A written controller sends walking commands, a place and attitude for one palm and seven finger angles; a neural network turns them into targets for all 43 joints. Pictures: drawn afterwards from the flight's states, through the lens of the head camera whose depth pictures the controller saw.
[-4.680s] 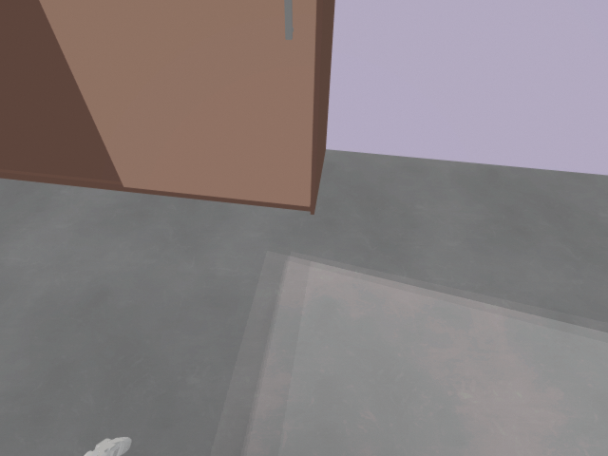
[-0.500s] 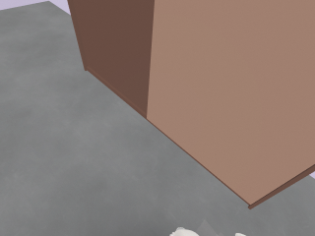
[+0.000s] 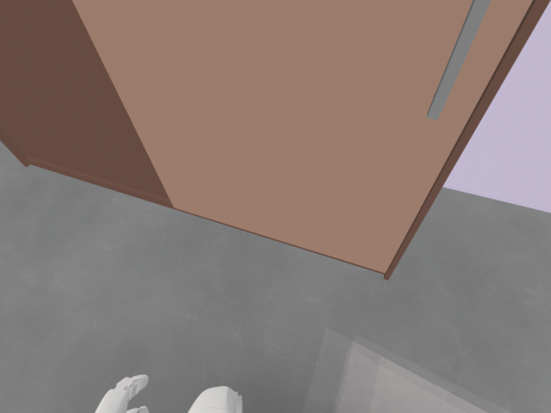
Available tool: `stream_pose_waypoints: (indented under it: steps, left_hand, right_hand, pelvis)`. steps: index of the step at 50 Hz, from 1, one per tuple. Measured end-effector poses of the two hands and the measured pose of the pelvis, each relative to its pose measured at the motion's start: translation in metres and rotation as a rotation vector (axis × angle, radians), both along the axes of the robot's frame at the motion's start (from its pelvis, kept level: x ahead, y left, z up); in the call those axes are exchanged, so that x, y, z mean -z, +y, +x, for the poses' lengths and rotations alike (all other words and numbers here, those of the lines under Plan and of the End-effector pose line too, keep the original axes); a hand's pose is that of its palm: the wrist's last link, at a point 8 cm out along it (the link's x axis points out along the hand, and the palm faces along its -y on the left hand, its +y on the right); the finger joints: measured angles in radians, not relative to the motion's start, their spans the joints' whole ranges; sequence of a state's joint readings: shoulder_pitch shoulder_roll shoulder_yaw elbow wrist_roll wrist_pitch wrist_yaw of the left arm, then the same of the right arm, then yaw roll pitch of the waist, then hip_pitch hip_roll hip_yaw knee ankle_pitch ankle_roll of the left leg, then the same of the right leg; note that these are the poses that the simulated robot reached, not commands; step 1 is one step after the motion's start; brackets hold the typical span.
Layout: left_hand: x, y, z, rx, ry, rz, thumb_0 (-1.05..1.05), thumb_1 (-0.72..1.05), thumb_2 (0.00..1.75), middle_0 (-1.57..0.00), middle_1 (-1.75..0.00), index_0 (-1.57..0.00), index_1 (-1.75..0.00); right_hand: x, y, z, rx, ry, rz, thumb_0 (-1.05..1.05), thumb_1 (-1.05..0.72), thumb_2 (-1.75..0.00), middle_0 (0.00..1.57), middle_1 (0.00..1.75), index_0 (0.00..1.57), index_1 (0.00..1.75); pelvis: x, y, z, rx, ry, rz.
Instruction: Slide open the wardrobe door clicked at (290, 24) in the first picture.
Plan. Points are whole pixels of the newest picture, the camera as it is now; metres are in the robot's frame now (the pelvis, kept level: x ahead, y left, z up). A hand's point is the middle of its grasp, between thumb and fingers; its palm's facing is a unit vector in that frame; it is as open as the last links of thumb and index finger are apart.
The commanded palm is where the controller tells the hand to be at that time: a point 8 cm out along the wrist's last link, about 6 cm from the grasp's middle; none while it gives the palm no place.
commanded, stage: turn to face it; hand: right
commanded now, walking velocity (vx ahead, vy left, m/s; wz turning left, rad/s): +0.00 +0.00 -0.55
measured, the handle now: (459, 48) +0.64 -0.28 +0.17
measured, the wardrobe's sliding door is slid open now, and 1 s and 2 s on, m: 0.00 0.00 0.00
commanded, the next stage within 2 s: take the last steps up to it in 0.44 s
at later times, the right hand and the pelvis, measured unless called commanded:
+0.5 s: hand out of the picture +0.03 -0.15 -0.14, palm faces +0.26 +0.93 -0.27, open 7.4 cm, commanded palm none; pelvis -0.01 +0.06 +0.01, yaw -15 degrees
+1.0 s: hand out of the picture -0.02 -0.18 -0.17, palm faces +0.34 +0.92 -0.17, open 7.4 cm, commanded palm none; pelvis +0.03 +0.00 +0.01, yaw -18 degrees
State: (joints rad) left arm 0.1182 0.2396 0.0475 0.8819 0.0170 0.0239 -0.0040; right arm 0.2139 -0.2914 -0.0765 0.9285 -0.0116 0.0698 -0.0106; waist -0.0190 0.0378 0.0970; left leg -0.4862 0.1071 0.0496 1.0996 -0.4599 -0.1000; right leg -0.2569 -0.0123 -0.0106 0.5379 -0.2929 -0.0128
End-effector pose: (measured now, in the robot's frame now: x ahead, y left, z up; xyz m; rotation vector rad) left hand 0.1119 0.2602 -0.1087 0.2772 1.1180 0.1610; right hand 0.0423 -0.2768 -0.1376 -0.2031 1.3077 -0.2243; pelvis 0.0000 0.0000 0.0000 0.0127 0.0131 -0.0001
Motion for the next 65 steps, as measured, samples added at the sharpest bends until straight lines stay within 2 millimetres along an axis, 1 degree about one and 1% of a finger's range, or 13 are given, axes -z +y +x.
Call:
stream_pose_waypoints:
  steps: [5, 10, 14, 20, 27, 36, 40, 44, 48, 52, 56, 61, 65]
  left_hand:
    - [0.010, -0.003, -0.003, 0.028, 0.028, -0.042, 0.00, 0.90, 0.90, -0.20, -0.30, -0.21, -0.30]
    - [0.030, 0.009, -0.011, 0.040, 0.066, -0.089, 0.00, 0.90, 0.90, -0.20, -0.30, -0.21, -0.30]
    - [0.047, 0.025, -0.012, 0.052, 0.095, -0.114, 0.01, 0.90, 0.90, -0.20, -0.30, -0.21, -0.30]
    - [0.040, 0.038, -0.013, 0.099, 0.142, -0.113, 0.01, 0.91, 0.90, -0.20, -0.30, -0.20, -0.30]
    - [0.029, 0.035, -0.012, 0.163, 0.197, -0.068, 0.01, 0.91, 0.90, -0.20, -0.30, -0.20, -0.30]
    - [0.018, -0.019, 0.009, 0.281, 0.096, -0.021, 0.01, 0.91, 0.90, -0.19, -0.30, -0.20, -0.30]
    - [0.008, -0.038, -0.004, 0.269, 0.092, -0.034, 0.00, 0.91, 0.90, -0.20, -0.30, -0.20, -0.30]
    - [0.008, -0.045, -0.026, 0.235, 0.156, -0.042, 0.00, 0.92, 0.90, -0.20, -0.30, -0.21, -0.30]
    - [0.013, -0.045, -0.049, 0.187, 0.246, -0.054, 0.00, 0.91, 0.90, -0.20, -0.30, -0.21, -0.30]
    - [0.019, -0.039, -0.067, 0.127, 0.340, -0.064, 0.00, 0.91, 0.90, -0.20, -0.30, -0.21, -0.30]
    - [0.025, -0.028, -0.076, 0.070, 0.436, -0.075, 0.00, 0.91, 0.90, -0.20, -0.30, -0.21, -0.30]
    - [0.042, -0.007, -0.061, 0.032, 0.545, -0.091, 0.00, 0.91, 0.90, -0.20, -0.30, -0.21, -0.30]
    - [0.045, 0.006, -0.004, 0.072, 0.514, -0.087, 0.01, 0.91, 0.90, -0.20, -0.30, -0.20, -0.30]
  right_hand:
    - [-0.014, 0.008, 0.023, 0.015, -0.101, -0.018, 0.01, -0.91, -0.90, 0.20, 0.30, 0.20, 0.30]
    - [-0.026, 0.032, 0.043, 0.019, -0.199, -0.045, 0.01, -0.91, -0.90, 0.20, 0.30, 0.20, 0.30]
    - [-0.034, 0.054, 0.039, 0.023, -0.256, -0.069, 0.01, -0.91, -0.90, 0.20, 0.30, 0.20, 0.30]
    - [-0.040, 0.076, 0.001, 0.108, -0.214, -0.054, 0.00, -0.90, -0.90, 0.20, 0.30, 0.20, 0.30]
    - [-0.023, 0.087, -0.057, 0.213, -0.117, -0.005, 0.01, -0.90, -0.90, 0.20, 0.30, 0.20, 0.30]
    - [0.016, 0.071, -0.149, 0.357, 0.050, 0.081, 0.01, -0.90, -0.90, 0.20, 0.30, 0.20, 0.30]
    - [0.013, 0.063, -0.157, 0.352, 0.101, 0.110, 0.01, -0.91, -0.90, 0.20, 0.30, 0.20, 0.30]
    - [0.006, 0.055, -0.138, 0.345, 0.075, 0.121, 0.01, -0.91, -0.90, 0.20, 0.30, 0.20, 0.30]
    - [0.004, 0.049, -0.104, 0.328, 0.044, 0.118, 0.01, -0.91, -0.90, 0.20, 0.30, 0.19, 0.30]
    - [0.003, 0.047, -0.054, 0.291, 0.012, 0.113, 0.01, -0.91, -0.90, 0.20, 0.30, 0.19, 0.30]
    - [0.003, 0.049, 0.014, 0.230, -0.038, 0.101, 0.01, -0.91, -0.90, 0.20, 0.30, 0.19, 0.30]
    - [0.007, 0.058, 0.104, 0.176, -0.157, 0.059, 0.01, -0.91, -0.90, 0.20, 0.30, 0.20, 0.30]
    - [-0.001, 0.070, 0.130, 0.223, -0.211, 0.048, 0.00, -0.91, -0.90, 0.20, 0.30, 0.20, 0.30]
  pelvis:
    - [-0.001, 0.007, 0.000, 0.052, -0.009, -0.011]
    - [0.004, 0.027, 0.001, 0.106, -0.016, -0.029]
    - [0.009, 0.043, -0.001, 0.163, -0.032, -0.036]
    - [-0.002, 0.054, -0.003, 0.223, -0.039, -0.057]
    - [-0.005, 0.054, -0.008, 0.277, -0.030, -0.051]
    - [0.006, 0.024, -0.019, 0.323, -0.027, -0.005]
    - [-0.003, 0.013, -0.011, 0.316, -0.039, -0.002]
    - [-0.010, 0.004, 0.001, 0.323, -0.043, 0.000]
    - [-0.011, 0.001, 0.018, 0.320, -0.039, -0.010]
    - [-0.008, 0.003, 0.041, 0.310, -0.032, -0.021]
    - [-0.002, 0.010, 0.071, 0.302, -0.023, -0.028]
    - [0.016, 0.026, 0.118, 0.305, -0.022, -0.027]
    - [0.011, 0.035, 0.145, 0.333, -0.040, -0.030]
